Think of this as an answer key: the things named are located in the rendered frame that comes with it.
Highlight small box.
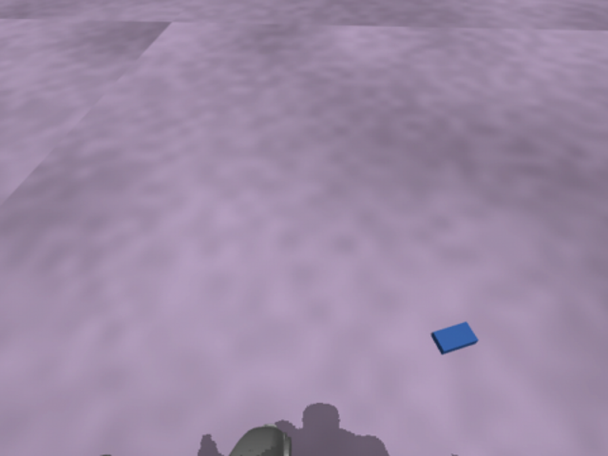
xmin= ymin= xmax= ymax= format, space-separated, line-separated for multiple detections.
xmin=431 ymin=322 xmax=478 ymax=354

